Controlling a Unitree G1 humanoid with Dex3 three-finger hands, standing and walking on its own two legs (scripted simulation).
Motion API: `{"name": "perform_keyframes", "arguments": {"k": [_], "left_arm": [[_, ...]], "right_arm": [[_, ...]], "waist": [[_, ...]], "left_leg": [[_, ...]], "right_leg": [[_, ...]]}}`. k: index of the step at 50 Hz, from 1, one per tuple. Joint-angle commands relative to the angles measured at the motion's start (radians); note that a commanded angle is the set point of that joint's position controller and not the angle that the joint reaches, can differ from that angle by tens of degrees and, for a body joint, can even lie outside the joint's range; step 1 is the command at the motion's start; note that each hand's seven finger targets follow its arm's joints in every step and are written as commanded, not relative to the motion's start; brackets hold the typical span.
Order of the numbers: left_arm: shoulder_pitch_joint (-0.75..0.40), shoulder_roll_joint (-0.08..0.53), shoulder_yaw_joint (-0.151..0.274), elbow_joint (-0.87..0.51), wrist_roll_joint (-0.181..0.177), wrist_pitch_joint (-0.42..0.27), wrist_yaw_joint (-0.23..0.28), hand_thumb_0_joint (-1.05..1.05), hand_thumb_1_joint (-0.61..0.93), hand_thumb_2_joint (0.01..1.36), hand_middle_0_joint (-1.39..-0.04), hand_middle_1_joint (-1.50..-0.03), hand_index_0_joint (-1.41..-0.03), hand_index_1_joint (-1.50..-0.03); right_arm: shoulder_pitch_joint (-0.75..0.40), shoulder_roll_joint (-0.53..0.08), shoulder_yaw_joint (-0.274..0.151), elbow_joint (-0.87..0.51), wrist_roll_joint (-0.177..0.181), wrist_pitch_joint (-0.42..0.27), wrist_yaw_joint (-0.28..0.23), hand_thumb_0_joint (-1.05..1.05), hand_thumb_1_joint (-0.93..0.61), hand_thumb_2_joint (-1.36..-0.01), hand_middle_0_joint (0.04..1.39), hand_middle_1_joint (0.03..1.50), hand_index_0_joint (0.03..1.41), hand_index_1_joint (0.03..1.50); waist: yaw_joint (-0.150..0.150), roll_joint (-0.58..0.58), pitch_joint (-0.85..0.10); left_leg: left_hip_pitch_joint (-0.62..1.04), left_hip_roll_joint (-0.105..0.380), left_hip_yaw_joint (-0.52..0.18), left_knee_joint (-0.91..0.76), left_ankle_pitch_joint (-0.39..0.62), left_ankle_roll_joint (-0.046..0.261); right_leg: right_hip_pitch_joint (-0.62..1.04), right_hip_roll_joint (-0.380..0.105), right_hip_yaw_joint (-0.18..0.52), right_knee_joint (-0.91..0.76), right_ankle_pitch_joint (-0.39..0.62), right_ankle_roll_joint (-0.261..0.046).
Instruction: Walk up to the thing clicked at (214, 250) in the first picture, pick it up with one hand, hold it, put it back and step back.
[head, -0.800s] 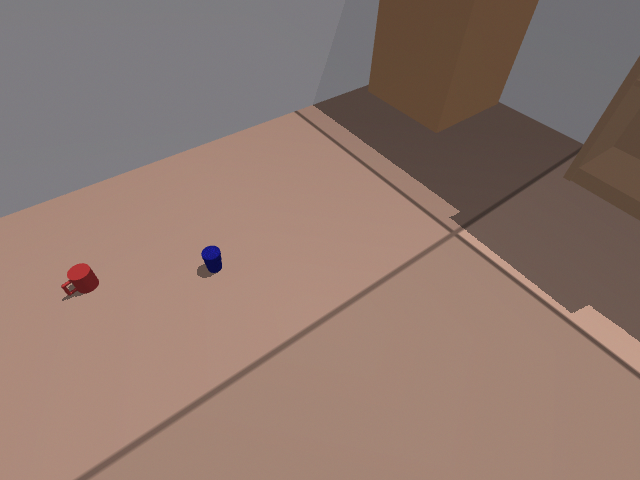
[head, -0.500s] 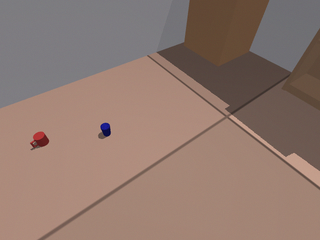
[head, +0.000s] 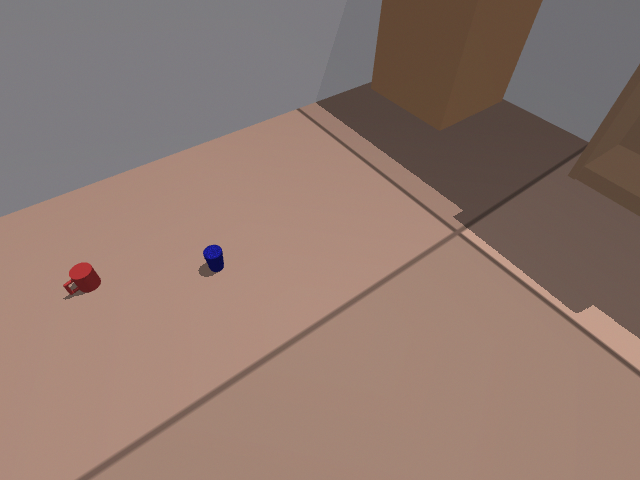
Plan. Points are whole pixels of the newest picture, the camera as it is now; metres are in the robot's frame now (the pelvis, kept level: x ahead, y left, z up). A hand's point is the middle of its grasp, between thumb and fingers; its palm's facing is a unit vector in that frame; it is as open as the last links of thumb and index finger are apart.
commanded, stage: stand
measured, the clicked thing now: (214, 259) +0.98 +0.42 -0.74
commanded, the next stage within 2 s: walk up in 0.32 s
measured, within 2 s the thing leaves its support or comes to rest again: neither
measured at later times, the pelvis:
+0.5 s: pelvis -0.01 -0.03 -0.01, yaw +12 degrees
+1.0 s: pelvis -0.01 -0.06 -0.03, yaw +35 degrees
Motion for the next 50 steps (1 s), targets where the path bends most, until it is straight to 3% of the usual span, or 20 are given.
{"name": "perform_keyframes", "arguments": {"k": [1, 15, 16, 18, 20, 22, 25, 26, 27, 28, 30, 32, 35, 38, 41, 46, 47, 48, 49, 50], "left_arm": [[-0.036, 0.213, 0.043, -0.058, -0.004, -0.026, 0.012, 0.0, 0.9, 0.9, -0.2, -0.3, -0.2, -0.3], [-0.028, 0.209, 0.04, -0.062, -0.002, -0.027, 0.014, 0.0, 0.9, 0.9, -0.2, -0.3, -0.2, -0.3], [-0.142, 0.298, 0.117, -0.153, -0.004, -0.001, 0.003, 0.0, 0.9, 0.9, -0.2, -0.3, -0.2, -0.3], [-0.135, 0.259, 0.121, -0.197, -0.003, 0.024, 0.003, 0.0, 0.9, 0.9, -0.2, -0.3, -0.2, -0.3], [-0.096, 0.217, 0.12, -0.236, -0.002, 0.03, -0.005, 0.0, 0.9, 0.9, -0.2, -0.3, -0.2, -0.3], [-0.063, 0.205, 0.122, -0.273, -0.002, 0.036, -0.019, 0.0, 0.9, 0.9, -0.2, -0.3, -0.2, -0.3], [-0.025, 0.21, 0.128, -0.297, 0.0, 0.021, -0.021, 0.0, 0.9, 0.9, -0.2, -0.3, -0.2, -0.3], [0.02, 0.228, 0.139, -0.296, 0.007, 0.016, -0.016, 0.0, 0.9, 0.9, -0.2, -0.3, -0.2, -0.3], [0.066, 0.288, 0.159, -0.292, 0.02, 0.015, -0.007, 0.0, 0.9, 0.9, -0.2, -0.3, -0.2, -0.3], [0.022, 0.318, 0.163, -0.323, 0.029, 0.015, -0.003, 0.0, 0.9, 0.9, -0.2, -0.3, -0.2, -0.3], [-0.131, 0.307, 0.16, -0.393, 0.036, 0.017, -0.008, 0.0, 0.9, 0.9, -0.2, -0.3, -0.2, -0.3], [-0.139, 0.278, 0.145, -0.427, 0.036, 0.009, -0.014, 0.0, 0.9, 0.9, -0.2, -0.3, -0.2, -0.3], [-0.093, 0.232, 0.137, -0.401, 0.032, 0.001, -0.003, 0.0, 0.9, 0.9, -0.2, -0.3, -0.2, -0.3], [0.027, 0.249, 0.141, -0.418, 0.029, -0.003, -0.013, 0.0, 0.9, 0.9, -0.2, -0.3, -0.2, -0.3], [0.066, 0.284, 0.15, -0.435, 0.031, -0.002, -0.022, 0.0, 0.9, 0.9, -0.2, -0.3, -0.2, -0.3], [0.02, 0.303, 0.136, -0.472, 0.012, 0.006, -0.03, 0.0, 0.9, 0.9, -0.2, -0.3, -0.2, -0.3], [0.055, 0.265, 0.124, -0.478, 0.007, 0.004, -0.028, 0.0, 0.9, 0.9, -0.2, -0.3, -0.2, -0.3], [0.114, 0.193, 0.108, -0.482, -0.001, 0.007, -0.029, 0.0, 0.9, 0.9, -0.2, -0.3, -0.2, -0.3], [0.146, 0.193, 0.104, -0.484, 0.001, 0.017, -0.027, 0.0, 0.9, 0.9, -0.2, -0.3, -0.2, -0.3], [0.104, 0.262, 0.114, -0.49, 0.001, 0.017, -0.021, 0.0, 0.9, 0.9, -0.2, -0.3, -0.2, -0.3]], "right_arm": [[-0.045, -0.208, -0.043, -0.056, -0.001, -0.021, -0.012, 0.0, -0.9, -0.9, 0.2, 0.3, 0.2, 0.3], [-0.047, -0.212, -0.043, -0.057, -0.002, -0.018, -0.014, 0.0, -0.9, -0.9, 0.2, 0.3, 0.2, 0.3], [0.041, -0.274, -0.085, -0.12, 0.006, -0.003, -0.009, 0.0, -0.9, -0.9, 0.2, 0.3, 0.2, 0.3], [0.089, -0.297, -0.106, -0.136, 0.003, 0.001, -0.016, 0.0, -0.9, -0.9, 0.2, 0.3, 0.2, 0.3], [0.089, -0.345, -0.138, -0.182, -0.01, 0.002, -0.019, 0.0, -0.9, -0.9, 0.2, 0.3, 0.2, 0.3], [0.048, -0.356, -0.161, -0.233, -0.025, 0.0, -0.035, 0.0, -0.9, -0.9, 0.2, 0.3, 0.2, 0.3], [0.037, -0.286, -0.15, -0.289, -0.023, -0.002, -0.034, 0.0, -0.9, -0.9, 0.2, 0.3, 0.2, 0.3], [0.004, -0.251, -0.14, -0.317, -0.016, 0.003, -0.025, 0.0, -0.9, -0.9, 0.2, 0.3, 0.2, 0.3], [-0.023, -0.197, -0.122, -0.348, -0.009, 0.005, -0.017, 0.0, -0.9, -0.9, 0.2, 0.3, 0.2, 0.3], [0.042, -0.183, -0.114, -0.35, -0.014, 0.012, -0.02, 0.0, -0.9, -0.9, 0.2, 0.3, 0.2, 0.3], [0.146, -0.224, -0.13, -0.359, -0.032, 0.028, -0.015, 0.0, -0.9, -0.9, 0.2, 0.3, 0.2, 0.3], [0.084, -0.269, -0.153, -0.389, -0.038, 0.044, 0.006, 0.0, -0.9, -0.9, 0.2, 0.3, 0.2, 0.3], [0.17, -0.212, -0.133, -0.36, -0.03, 0.045, 0.036, 0.0, -0.9, -0.9, 0.2, 0.3, 0.2, 0.3], [0.107, -0.196, -0.128, -0.413, -0.024, 0.049, 0.05, 0.0, -0.9, -0.9, 0.2, 0.3, 0.2, 0.3], [0.069, -0.205, -0.138, -0.452, -0.032, 0.048, 0.051, 0.0, -0.9, -0.9, 0.2, 0.3, 0.2, 0.3], [0.216, -0.244, -0.169, -0.424, -0.038, 0.027, 0.034, 0.0, -0.9, -0.9, 0.2, 0.3, 0.2, 0.3], [0.281, -0.281, -0.185, -0.416, -0.042, 0.016, 0.024, 0.0, -0.9, -0.9, 0.2, 0.3, 0.2, 0.3], [0.259, -0.354, -0.199, -0.438, -0.051, 0.009, 0.01, 0.0, -0.9, -0.9, 0.2, 0.3, 0.2, 0.3], [0.221, -0.374, -0.197, -0.477, -0.043, 0.004, 0.0, 0.0, -0.9, -0.9, 0.2, 0.3, 0.2, 0.3], [0.213, -0.397, -0.2, -0.482, -0.024, 0.004, -0.002, 0.0, -0.9, -0.9, 0.2, 0.3, 0.2, 0.3]], "waist": [[0.005, -0.006, -0.071], [0.004, 0.004, -0.088], [0.0, -0.05, 0.015], [-0.009, 0.028, 0.012], [-0.007, 0.152, -0.046], [0.019, 0.226, -0.093], [0.063, 0.133, -0.163], [0.098, 0.038, -0.182], [0.139, -0.14, -0.172], [0.1, -0.258, -0.157], [0.019, -0.231, -0.16], [0.016, -0.188, 0.0], [-0.006, -0.15, 0.027], [0.058, -0.14, 0.022], [0.077, -0.166, 0.043], [-0.036, -0.063, -0.064], [-0.073, 0.064, -0.117], [-0.045, 0.317, -0.131], [-0.011, 0.239, -0.141], [-0.04, 0.224, -0.135]], "left_leg": [[0.021, 0.115, -0.092, -0.039, 0.159, 0.036], [0.034, 0.121, -0.085, -0.029, 0.197, 0.036], [-0.204, 0.091, -0.214, 0.025, 0.393, 0.078], [-0.18, 0.148, -0.319, 0.001, 0.405, 0.123], [-0.1, 0.23, -0.509, -0.034, 0.427, 0.217], [-0.052, 0.262, -0.597, -0.047, 0.309, 0.241], [-0.028, 0.123, -0.397, 0.134, 0.361, 0.159], [-0.181, 0.04, -0.302, 0.236, 0.282, 0.112], [-0.424, -0.072, -0.172, 0.366, 0.079, 0.052], [-0.551, -0.095, -0.092, 0.474, -0.255, 0.021], [-0.498, -0.002, -0.057, 0.681, -0.33, 0.011], [-0.402, 0.028, -0.07, 0.778, -0.253, -0.008], [-0.458, 0.012, -0.018, 0.685, -0.107, 0.011], [-0.455, 0.017, 0.033, 0.536, -0.1, 0.01], [-0.397, 0.026, 0.061, 0.437, -0.082, 0.019], [-0.025, -0.022, 0.119, 0.231, -0.068, 0.051], [0.123, -0.007, 0.011, 0.122, -0.041, 0.105], [0.237, 0.176, -0.332, 0.052, 0.144, 0.196], [0.172, 0.308, -0.561, 0.071, 0.174, 0.3], [0.045, 0.38, -0.677, -0.014, -0.021, 0.368]], "right_leg": [[0.003, -0.128, 0.099, -0.056, 0.152, -0.022], [0.023, -0.131, 0.096, -0.058, 0.207, -0.019], [0.095, -0.063, -0.033, 0.122, 0.11, -0.017], [0.017, -0.026, -0.015, 0.198, -0.061, -0.03], [-0.106, 0.03, 0.006, 0.324, -0.235, -0.019], [-0.178, 0.004, 0.136, 0.43, -0.347, -0.041], [-0.115, -0.03, 0.116, 0.21, -0.234, -0.055], [0.052, -0.078, 0.154, 0.047, -0.135, -0.063], [0.256, -0.211, 0.26, -0.01, 0.042, -0.085], [0.308, -0.34, 0.32, 0.005, 0.244, -0.131], [0.141, -0.486, 0.322, -0.013, 0.308, -0.279], [-0.092, -0.416, 0.276, -0.045, 0.223, -0.256], [0.023, -0.25, 0.037, 0.03, 0.323, -0.135], [0.12, -0.242, 0.007, 0.036, 0.316, -0.112], [0.084, -0.287, -0.004, 0.022, 0.285, -0.079], [-0.137, -0.286, -0.132, 0.294, 0.207, -0.091], [-0.22, -0.214, -0.172, 0.53, 0.188, -0.05], [-0.448, -0.051, -0.196, 0.762, -0.243, 0.01], [-0.508, -0.015, -0.085, 0.837, -0.454, 0.025], [-0.43, -0.063, 0.053, 0.841, -0.467, 0.007]]}}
